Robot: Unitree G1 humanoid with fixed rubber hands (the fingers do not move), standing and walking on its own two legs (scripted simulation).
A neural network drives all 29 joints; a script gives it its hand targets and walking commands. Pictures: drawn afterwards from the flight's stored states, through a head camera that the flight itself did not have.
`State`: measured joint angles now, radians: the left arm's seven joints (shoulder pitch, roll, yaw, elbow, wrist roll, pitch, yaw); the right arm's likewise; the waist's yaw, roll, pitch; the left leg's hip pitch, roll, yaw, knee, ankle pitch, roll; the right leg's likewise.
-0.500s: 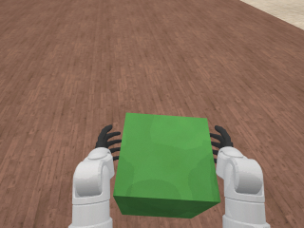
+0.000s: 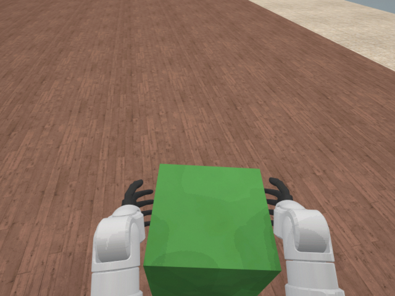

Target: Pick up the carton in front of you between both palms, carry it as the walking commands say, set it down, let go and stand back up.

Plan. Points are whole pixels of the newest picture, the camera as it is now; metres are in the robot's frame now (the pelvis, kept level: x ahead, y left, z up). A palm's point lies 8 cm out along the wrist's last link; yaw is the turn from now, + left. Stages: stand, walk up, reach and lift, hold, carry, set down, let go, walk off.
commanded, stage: carry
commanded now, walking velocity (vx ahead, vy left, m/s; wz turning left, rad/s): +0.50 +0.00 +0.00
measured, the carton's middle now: (205, 238) +0.28 +0.00 -0.01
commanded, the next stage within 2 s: none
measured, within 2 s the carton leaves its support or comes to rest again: neither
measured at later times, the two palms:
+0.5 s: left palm (157, 113) +0.58 +0.13 +0.12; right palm (260, 114) +0.58 -0.16 +0.11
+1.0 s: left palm (152, 97) +0.68 +0.15 +0.11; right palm (244, 94) +0.69 -0.14 +0.11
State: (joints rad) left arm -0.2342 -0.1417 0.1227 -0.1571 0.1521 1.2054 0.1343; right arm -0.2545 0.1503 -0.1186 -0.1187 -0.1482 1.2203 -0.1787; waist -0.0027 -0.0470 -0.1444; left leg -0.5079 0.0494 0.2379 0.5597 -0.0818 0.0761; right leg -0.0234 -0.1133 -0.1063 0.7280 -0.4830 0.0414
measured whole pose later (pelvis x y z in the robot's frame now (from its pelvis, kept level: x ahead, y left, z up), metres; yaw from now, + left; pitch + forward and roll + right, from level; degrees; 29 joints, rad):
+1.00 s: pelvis +0.41 +0.00 +0.02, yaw +2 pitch +4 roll +0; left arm -0.25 -0.15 0.12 -0.18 0.15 1.21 0.14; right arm -0.27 0.15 -0.13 -0.17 -0.14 1.23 -0.19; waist 0.00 0.01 -0.14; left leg -0.18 0.06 0.13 0.53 -0.39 -0.02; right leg -0.32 -0.07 -0.22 0.56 -0.28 -0.01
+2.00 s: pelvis +0.35 +0.00 +0.02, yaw +2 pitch +2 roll +0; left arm -0.23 -0.14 0.18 0.21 0.25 0.72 0.03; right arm -0.23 0.15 -0.18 0.21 -0.26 0.73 -0.03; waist 0.00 0.01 -0.12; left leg -0.22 0.03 0.14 0.52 -0.33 0.02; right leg -0.34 -0.08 -0.21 0.51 -0.19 -0.02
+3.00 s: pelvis +0.33 -0.02 +0.02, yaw +10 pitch -9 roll +0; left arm -0.42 -0.20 0.42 0.47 0.40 0.61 -0.03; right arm -0.42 0.20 -0.39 0.42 -0.37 0.67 -0.01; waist -0.01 0.03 0.04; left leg -0.08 -0.01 -0.06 0.52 -0.29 0.02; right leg -0.14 0.03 -0.05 0.47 -0.19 -0.04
